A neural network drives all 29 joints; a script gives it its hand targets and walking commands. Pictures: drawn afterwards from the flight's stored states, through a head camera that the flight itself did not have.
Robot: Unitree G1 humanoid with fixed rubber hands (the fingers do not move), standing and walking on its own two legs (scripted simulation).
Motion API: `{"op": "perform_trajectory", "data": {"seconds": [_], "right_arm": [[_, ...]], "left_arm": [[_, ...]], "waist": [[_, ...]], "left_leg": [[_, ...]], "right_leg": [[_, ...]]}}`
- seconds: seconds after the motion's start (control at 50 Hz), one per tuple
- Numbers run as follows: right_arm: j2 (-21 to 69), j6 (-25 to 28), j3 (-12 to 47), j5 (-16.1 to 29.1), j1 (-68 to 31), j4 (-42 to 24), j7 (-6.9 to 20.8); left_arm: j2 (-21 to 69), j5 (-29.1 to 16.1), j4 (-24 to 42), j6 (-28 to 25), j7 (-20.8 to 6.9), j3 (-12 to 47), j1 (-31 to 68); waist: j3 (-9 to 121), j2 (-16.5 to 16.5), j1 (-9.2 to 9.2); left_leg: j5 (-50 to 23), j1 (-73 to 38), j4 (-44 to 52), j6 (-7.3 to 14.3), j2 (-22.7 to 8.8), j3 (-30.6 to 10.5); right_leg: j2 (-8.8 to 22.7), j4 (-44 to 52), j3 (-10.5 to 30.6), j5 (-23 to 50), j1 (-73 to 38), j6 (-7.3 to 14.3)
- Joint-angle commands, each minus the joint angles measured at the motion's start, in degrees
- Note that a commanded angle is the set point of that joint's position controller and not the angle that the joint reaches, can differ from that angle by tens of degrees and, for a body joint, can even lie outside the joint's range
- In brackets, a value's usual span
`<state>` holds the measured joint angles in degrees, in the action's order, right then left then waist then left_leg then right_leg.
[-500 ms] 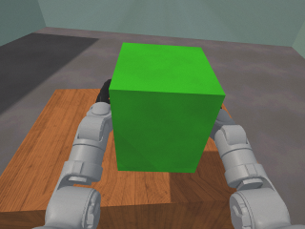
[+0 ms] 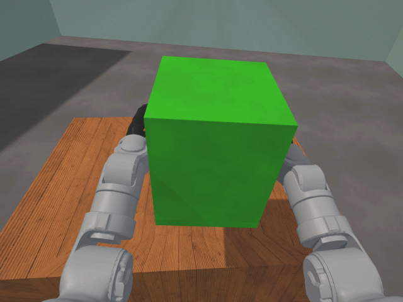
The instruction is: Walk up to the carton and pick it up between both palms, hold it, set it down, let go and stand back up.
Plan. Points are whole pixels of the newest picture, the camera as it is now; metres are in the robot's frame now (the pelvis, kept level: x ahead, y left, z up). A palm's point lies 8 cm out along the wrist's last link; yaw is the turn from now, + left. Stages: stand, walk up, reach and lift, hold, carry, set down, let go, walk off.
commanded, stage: hold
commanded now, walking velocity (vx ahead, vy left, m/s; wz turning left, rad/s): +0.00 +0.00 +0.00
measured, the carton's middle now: (210, 143) +0.37 +0.01 +0.18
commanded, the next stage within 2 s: set down in 0.24 s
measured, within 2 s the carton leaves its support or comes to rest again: neither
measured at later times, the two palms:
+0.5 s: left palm (135, 142) +0.37 +0.16 +0.18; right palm (279, 145) +0.38 -0.13 +0.17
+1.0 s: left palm (141, 149) +0.41 +0.16 +0.13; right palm (272, 146) +0.41 -0.13 +0.14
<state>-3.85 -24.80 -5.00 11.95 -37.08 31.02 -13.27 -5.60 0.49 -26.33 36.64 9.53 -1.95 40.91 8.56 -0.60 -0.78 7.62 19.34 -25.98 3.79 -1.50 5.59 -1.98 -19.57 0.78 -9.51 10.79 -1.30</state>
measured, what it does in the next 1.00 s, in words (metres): stands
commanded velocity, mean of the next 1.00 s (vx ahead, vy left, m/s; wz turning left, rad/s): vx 0.00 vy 0.00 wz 0.00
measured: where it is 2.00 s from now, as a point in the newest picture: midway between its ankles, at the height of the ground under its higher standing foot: outside the picture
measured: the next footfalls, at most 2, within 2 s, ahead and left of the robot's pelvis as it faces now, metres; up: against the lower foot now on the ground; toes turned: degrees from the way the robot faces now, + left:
none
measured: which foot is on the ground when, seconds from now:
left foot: down 0.00-1.00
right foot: down 0.00-1.00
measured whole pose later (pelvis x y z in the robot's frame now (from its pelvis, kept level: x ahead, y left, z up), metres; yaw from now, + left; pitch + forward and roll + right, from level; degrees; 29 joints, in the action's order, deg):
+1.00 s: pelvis +0.01 -0.01 +0.00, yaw +0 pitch +2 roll -2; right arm -2.6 -5.3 -5.0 7.8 -42.9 49.0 -11.4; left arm -4.6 2.9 -38.3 17.0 8.0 -7.2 40.9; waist 4.8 1.9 -0.8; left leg 7.4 18.9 -24.0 3.2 -1.4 5.6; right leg -2.0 -18.2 0.8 -9.6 10.6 -1.3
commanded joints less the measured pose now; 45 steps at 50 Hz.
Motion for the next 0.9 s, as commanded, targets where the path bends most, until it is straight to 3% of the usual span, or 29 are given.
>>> {"op": "perform_trajectory", "data": {"seconds": [0.0,0.22,0.24,0.26,0.3,0.42,0.54,0.66,0.88], "right_arm": [[37.07,4.44,25.44,8.11,-57.08,-20.93,8.77],[37.24,4.43,25.57,8.13,-56.89,-21.09,8.78],[39.79,3.46,28.44,8.9,-55.91,-21.04,8.66],[40.29,4.0,28.77,9.05,-56.19,-22.36,8.63],[40.27,4.82,28.22,8.65,-56.96,-22.29,8.65],[39.25,8.48,23.46,4.4,-60.32,-13.82,9.98],[40.87,15.57,14.92,-2.87,-59.9,-3.77,11.59],[42.81,21.36,14.04,-4.49,-59.01,-0.82,11.12],[41.9,23.83,16.86,-3.78,-52.94,1.15,10.68]], "left_arm": [[52.01,-2.97,22.71,-5.61,-10.73,20.41,46.73],[51.99,-2.96,22.97,-5.66,-10.74,20.34,46.48],[48.61,-0.44,19.26,-5.89,-10.78,17.78,41.83],[49.73,-1.12,20.66,-6.2,-10.94,18.67,42.24],[49.68,-0.76,20.61,-6.86,-11.18,17.9,42.4],[49.58,0.26,14.8,-10.29,-11.29,16.35,47.11],[47.06,1.85,4.36,-16.47,-13.22,11.86,50.16],[47.63,0.34,4.49,-23.34,-12.83,14.99,53.93],[47.29,1.22,2.86,-26.43,-12.21,15.87,47.61]], "waist": [[29.41,-2.69,4.69],[29.41,-2.49,4.63],[25.79,-0.99,0.37],[27.83,-0.9,1.28],[27.86,-1.7,1.05],[25.61,-3.13,0.8],[23.73,-1.24,0.91],[31.18,-3.61,1.84],[31.88,-4.95,0.81]], "left_leg": [[-8.95,-30.46,5.31,-5.34,-0.03,-8.94],[-9.28,-30.31,5.35,-5.25,0.01,-8.96],[-9.89,-28.32,6.79,-4.69,1.35,-8.18],[-12.23,-29.42,6.23,-5.04,1.41,-8.09],[-12.82,-29.81,5.79,-5.11,1.46,-8.21],[-3.22,-27.75,7.46,-5.02,0.98,-8.39],[5.58,-24.16,9.96,-4.12,0.88,-7.86],[-4.42,-26.52,7.34,-5.26,0.98,-7.35],[-12.72,-27.99,5.29,-5.99,0.83,-6.57]], "right_leg": [[-1.84,4.73,-0.56,3.63,1.85,0.37],[-1.88,4.66,-0.52,4.0,1.68,0.27],[-1.79,3.69,-2.43,4.65,2.44,0.83],[-1.94,3.28,-2.43,6.92,1.7,0.74],[-2.05,3.1,-2.31,7.08,1.92,0.82],[-1.34,3.78,-2.51,-1.41,5.52,1.07],[0.0,4.22,-2.82,-7.17,4.99,0.19],[0.0,3.32,-3.31,1.16,2.44,-0.21],[-0.32,4.46,-2.94,5.09,0.98,0.45]]}}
